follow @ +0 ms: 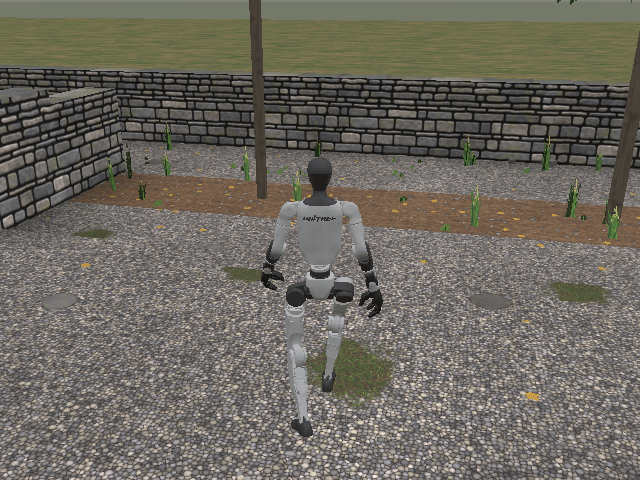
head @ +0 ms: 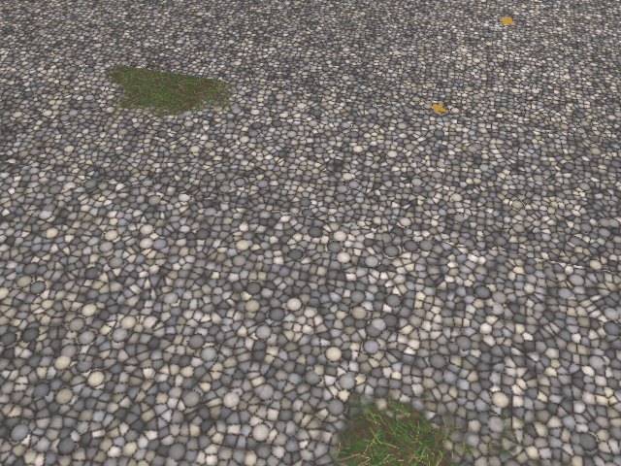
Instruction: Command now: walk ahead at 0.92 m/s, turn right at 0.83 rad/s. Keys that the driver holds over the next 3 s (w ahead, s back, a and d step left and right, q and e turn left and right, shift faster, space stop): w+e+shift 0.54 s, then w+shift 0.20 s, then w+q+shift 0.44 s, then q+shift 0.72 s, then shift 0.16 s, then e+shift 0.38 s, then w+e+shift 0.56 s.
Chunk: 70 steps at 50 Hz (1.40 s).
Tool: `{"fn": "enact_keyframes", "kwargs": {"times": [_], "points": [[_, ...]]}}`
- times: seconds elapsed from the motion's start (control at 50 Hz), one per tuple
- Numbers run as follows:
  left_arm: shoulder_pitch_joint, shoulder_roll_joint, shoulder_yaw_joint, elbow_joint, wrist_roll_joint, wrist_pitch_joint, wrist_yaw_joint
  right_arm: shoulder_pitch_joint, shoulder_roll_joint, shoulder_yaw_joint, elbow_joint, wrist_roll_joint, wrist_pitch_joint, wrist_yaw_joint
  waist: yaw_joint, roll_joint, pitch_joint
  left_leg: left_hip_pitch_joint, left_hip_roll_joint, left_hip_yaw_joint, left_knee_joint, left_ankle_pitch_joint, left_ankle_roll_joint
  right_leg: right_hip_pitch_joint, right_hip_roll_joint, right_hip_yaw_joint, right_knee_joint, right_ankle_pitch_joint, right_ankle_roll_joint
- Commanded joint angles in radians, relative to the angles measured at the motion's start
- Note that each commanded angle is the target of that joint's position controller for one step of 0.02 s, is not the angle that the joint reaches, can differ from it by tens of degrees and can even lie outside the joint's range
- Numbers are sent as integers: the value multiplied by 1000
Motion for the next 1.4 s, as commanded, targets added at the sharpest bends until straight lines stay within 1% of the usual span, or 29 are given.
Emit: {"fn": "enact_keyframes", "kwargs": {"times": [0.02,0.04,0.08,0.16,0.24,0.34,0.4,0.42,0.44,0.46,0.5,0.56,0.68,0.74,0.82,0.84,0.86,0.88,0.9,0.96,1.06,1.2,1.26,1.3,1.32,1.34,1.36,1.38,1.4], "points": [[339,334,113,41,0,9,41,-127,-96,-17,-198,19,-48,27,123,-257,-223,-930,-149,-174,1023,23,14,909,-278,886,-384,-537,-266],[336,309,110,29,-12,7,40,-272,-149,-17,-249,12,-68,27,168,-76,-203,-1072,-105,-379,1063,96,35,927,-295,988,-453,-411,-250],[324,235,94,62,-7,-8,63,-268,-135,-1,-254,14,-91,27,76,71,-47,-1014,-2,-389,875,160,48,686,-267,803,-493,-188,-172],[227,160,54,39,-19,-52,72,-228,-117,13,-247,-34,-19,37,-34,41,57,-888,57,-357,664,93,-15,357,-122,569,-538,-44,-152],[251,182,61,39,-20,-68,69,-468,-86,39,-343,-8,-12,59,29,-13,129,-802,22,-273,270,358,-44,214,-38,490,-592,165,-99],[282,231,78,62,-36,-72,76,-483,-127,30,-352,15,-25,49,59,-61,15,-584,-69,-286,-11,529,9,422,-81,523,-480,622,-11],[174,293,87,43,-12,-75,73,-57,-254,-32,-244,33,-27,4,-187,-56,-220,-113,-88,-300,3,310,29,397,-53,519,41,826,54],[153,176,57,19,-7,-90,71,148,-320,-61,-207,8,-31,-21,-253,50,-333,118,94,-482,2,-9,54,238,6,457,389,482,65],[226,37,18,-51,-50,-89,67,90,-378,-70,-221,-26,-32,-15,-125,409,-443,250,383,-1038,-222,-277,116,-24,123,348,661,-262,88],[243,100,11,-47,-35,-75,77,-53,-332,-77,-237,-17,-22,-5,-74,346,-372,147,375,-1171,-316,-405,157,-139,37,308,736,-180,75],[143,151,21,-23,0,-47,63,-148,-161,-39,-237,-6,-14,-2,-71,72,-135,-116,293,-842,-285,-215,152,-147,-69,261,675,-56,81],[70,70,0,-76,19,-7,24,-73,-116,-22,-145,5,-40,4,-33,79,-10,-282,224,-572,-322,64,126,-151,-133,257,631,-56,94],[-82,59,-32,-168,13,2,5,-92,-146,-17,-90,17,-86,31,37,63,110,-410,149,-227,-459,391,130,-161,-104,235,281,162,99],[-196,43,-49,-182,11,-11,-21,5,-182,-19,-39,27,-81,28,-12,19,158,-394,147,-140,-564,557,145,-1,-66,76,29,217,62],[-1,123,-12,-109,23,-34,5,44,-300,-35,12,39,-42,14,124,102,-9,-200,182,-154,-165,1348,150,337,29,51,-106,43,18],[215,152,7,-40,31,-37,26,22,-304,-35,12,46,-31,11,231,104,-134,-271,169,-171,109,1296,136,592,9,108,-158,65,-2],[359,245,37,-2,50,-35,54,33,-231,-21,-23,44,-31,17,255,14,-281,-468,98,-193,495,853,129,848,-204,362,-157,-223,-11],[299,293,45,-29,63,-47,67,145,-84,2,-57,63,-33,33,107,-182,-399,-805,-61,-301,844,-68,115,1043,-465,788,-257,-444,-26],[299,262,52,-24,30,-48,72,24,-178,-20,-90,75,-37,21,161,-110,-388,-891,-74,-397,898,36,132,947,-482,880,-391,-303,-6],[166,121,29,30,12,-79,69,-9,-125,-19,-40,55,-15,21,29,-44,-53,-792,44,-392,671,199,121,546,-352,442,-453,74,33],[216,96,31,111,-15,-112,73,-121,-65,-25,-67,18,67,58,-6,-62,64,-857,85,-333,547,268,100,481,-305,155,-525,393,37],[214,40,2,182,-8,-190,117,-266,-20,-28,-83,26,21,140,-49,12,80,-572,-38,-200,95,1254,166,252,-201,-146,-352,26,169],[322,58,-2,212,6,-157,143,-262,-41,-30,-65,1,24,109,-19,20,117,-598,-113,-73,5,1174,162,419,-225,-203,-23,313,211],[339,82,-6,208,1,-128,134,-38,-78,-49,8,-4,40,67,-86,7,-55,-319,-165,-46,-37,1194,162,460,-245,-180,408,520,210],[336,178,-33,141,140,-122,81,488,-227,-97,258,-151,40,62,-224,-23,136,55,-38,-212,-236,1105,180,200,-28,-154,561,231,616],[145,168,-27,135,169,-92,52,584,-252,-122,332,-110,-10,48,-373,324,122,302,-11,-288,-333,1325,267,-132,50,26,1307,-544,566],[127,98,-31,78,161,-81,27,587,-249,-103,355,-126,-49,60,-308,227,-11,362,-61,-282,-152,1198,241,-193,52,168,1326,-430,499],[307,-31,-55,29,97,-111,-16,590,-362,-99,332,-102,-63,40,-161,116,-291,647,150,-547,66,1616,375,-235,24,318,1243,-406,520],[249,52,-47,-24,43,-142,-34,389,-376,-100,226,-60,-76,54,-162,66,-268,721,279,-768,186,1626,573,-571,21,354,1394,-558,546]]}}
Next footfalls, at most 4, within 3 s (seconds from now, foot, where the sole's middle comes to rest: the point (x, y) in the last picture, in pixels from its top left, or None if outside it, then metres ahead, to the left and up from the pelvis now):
0.42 left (307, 384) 0.63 0.04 -0.73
0.86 right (486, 303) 0.84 -0.39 -0.73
1.36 left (476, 219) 1.27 -0.49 -0.92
1.64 right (541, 174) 1.46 -0.74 -0.92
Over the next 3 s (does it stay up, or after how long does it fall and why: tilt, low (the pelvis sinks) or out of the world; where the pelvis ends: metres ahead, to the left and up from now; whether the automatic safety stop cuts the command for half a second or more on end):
stays up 1.44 -0.61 -0.16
